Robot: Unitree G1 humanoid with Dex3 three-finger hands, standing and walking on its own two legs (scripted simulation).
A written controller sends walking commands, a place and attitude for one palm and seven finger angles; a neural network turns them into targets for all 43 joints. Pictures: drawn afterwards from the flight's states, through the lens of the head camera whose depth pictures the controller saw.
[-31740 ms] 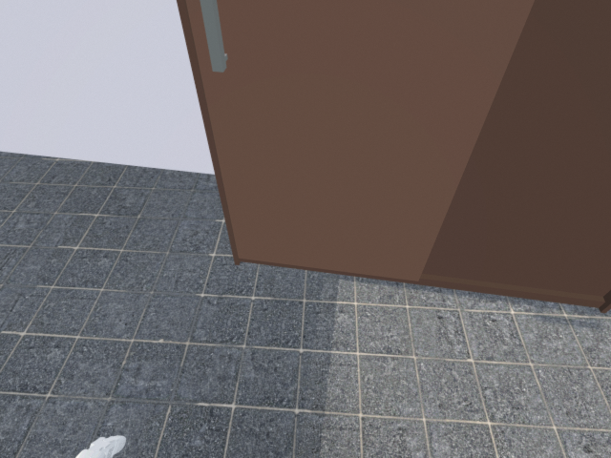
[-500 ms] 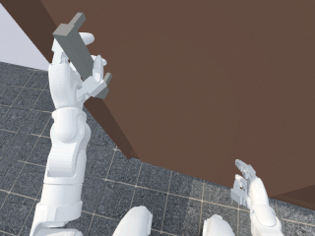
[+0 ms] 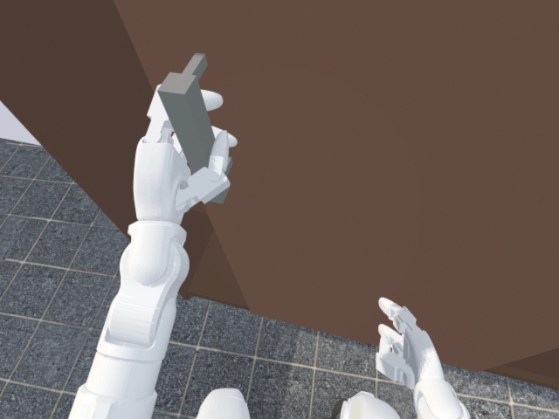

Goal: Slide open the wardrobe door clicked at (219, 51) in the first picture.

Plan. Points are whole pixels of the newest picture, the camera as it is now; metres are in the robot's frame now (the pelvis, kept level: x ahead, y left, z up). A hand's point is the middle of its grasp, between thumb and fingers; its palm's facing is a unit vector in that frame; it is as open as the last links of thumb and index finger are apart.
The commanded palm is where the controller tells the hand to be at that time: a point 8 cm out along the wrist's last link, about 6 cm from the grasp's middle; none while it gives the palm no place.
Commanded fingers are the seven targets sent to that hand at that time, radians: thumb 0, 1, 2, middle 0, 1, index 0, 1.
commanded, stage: step sideways, sliding the door along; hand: left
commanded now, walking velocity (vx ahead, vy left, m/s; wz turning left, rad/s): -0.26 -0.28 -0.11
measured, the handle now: (208, 135) +0.37 +0.15 +0.19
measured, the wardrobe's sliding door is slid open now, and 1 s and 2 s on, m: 0.25 0.46 0.46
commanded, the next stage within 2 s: stop walking and hold the door there in 0.90 s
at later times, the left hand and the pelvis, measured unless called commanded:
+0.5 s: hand (374, 203) +0.31 -0.04 +0.19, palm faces -0.12 -0.99 -0.09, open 6.8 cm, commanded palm +0.30 -0.02 +0.17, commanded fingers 0.00 0.90 0.90 -0.45 -1.40 -0.45 -1.40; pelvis -0.08 -0.10 +0.03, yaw -8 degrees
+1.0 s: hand (437, 208) +0.31 -0.09 +0.19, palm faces +0.17 -0.98 -0.07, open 6.3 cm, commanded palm +0.28 -0.06 +0.16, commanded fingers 0.00 0.90 0.90 -0.45 -1.40 -0.45 -1.40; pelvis -0.12 -0.26 +0.03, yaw -4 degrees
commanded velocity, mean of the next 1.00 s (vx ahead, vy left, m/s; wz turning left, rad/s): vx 0.19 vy -0.29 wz -0.02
